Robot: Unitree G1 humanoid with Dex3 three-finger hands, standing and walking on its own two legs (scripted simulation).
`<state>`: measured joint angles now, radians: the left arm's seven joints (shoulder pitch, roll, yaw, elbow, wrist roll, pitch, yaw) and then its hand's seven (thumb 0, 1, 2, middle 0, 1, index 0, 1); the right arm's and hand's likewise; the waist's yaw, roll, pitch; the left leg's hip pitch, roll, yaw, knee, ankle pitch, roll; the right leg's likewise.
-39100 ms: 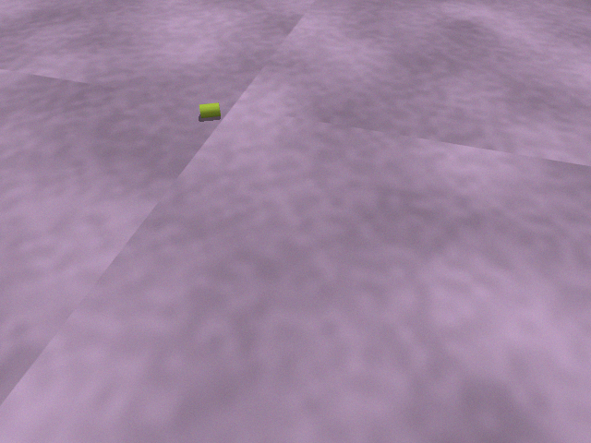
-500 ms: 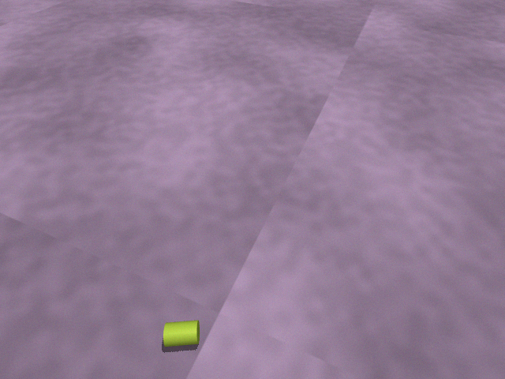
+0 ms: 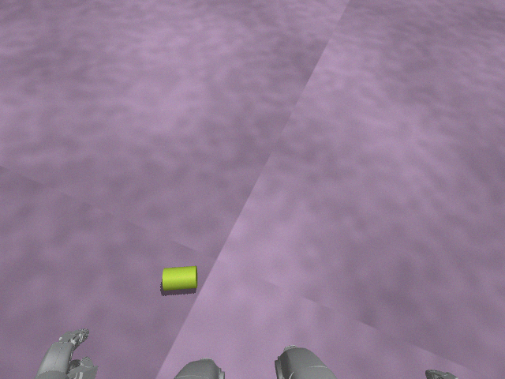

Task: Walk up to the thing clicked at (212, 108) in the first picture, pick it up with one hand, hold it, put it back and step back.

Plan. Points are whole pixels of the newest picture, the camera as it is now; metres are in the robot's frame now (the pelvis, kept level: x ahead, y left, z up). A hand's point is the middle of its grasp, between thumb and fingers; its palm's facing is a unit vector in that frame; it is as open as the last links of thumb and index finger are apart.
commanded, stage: step back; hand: left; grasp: from above
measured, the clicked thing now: (180, 278) +0.49 +0.23 -0.71
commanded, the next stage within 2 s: none
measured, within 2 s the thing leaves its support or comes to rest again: neither
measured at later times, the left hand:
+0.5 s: hand out of the picture -0.04 +0.24 -0.13, palm faces -0.08 -0.91 -0.40, open 7.3 cm
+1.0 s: hand out of the picture -0.16 +0.27 -0.14, palm faces -0.03 -0.94 -0.35, open 7.3 cm
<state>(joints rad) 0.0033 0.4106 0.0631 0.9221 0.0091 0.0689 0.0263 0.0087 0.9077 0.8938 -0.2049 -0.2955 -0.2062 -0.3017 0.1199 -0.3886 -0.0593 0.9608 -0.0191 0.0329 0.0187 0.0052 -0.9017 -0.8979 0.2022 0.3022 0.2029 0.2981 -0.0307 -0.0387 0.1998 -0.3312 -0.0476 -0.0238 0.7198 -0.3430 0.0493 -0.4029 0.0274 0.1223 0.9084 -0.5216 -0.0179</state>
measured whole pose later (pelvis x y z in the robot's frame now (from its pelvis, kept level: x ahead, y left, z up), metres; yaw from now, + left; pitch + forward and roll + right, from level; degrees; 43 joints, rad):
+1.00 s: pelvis -0.28 +0.01 +0.01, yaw -3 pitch -2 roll -2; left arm 0.16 0.39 0.08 0.82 0.01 0.07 0.02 0.01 0.91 0.89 -0.20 -0.30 -0.21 -0.30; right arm 0.12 -0.35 -0.03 0.84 -0.03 0.02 -0.02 0.01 -0.90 -0.90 0.21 0.30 0.21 0.30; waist 0.01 -0.04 0.17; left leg -0.32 0.01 -0.01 0.59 -0.23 0.03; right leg -0.38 0.08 0.14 1.10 -0.51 0.02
